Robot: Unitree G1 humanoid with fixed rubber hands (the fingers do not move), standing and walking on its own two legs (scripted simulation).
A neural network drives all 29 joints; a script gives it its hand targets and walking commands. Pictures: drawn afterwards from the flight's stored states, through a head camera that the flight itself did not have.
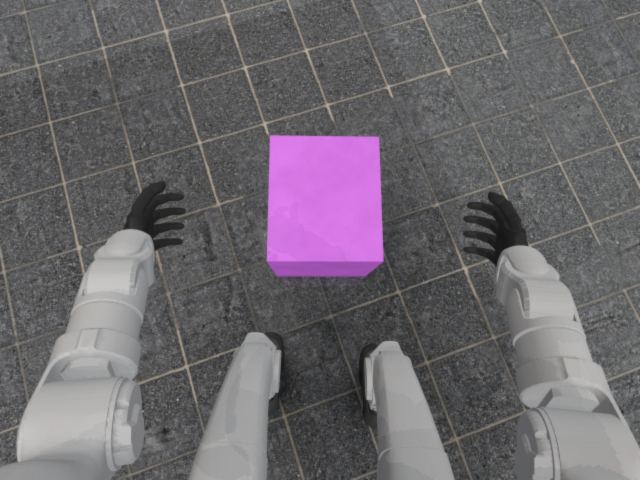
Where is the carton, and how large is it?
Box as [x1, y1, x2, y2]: [267, 135, 383, 276]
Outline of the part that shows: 270,135 267,262 277,276 366,275 383,261 378,137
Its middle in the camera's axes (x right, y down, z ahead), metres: +0.01 -0.07 +0.97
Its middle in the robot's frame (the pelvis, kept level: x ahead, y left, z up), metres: +0.54 +0.00 -0.55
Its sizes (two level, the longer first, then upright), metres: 0.283 0.244 0.274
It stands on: the floor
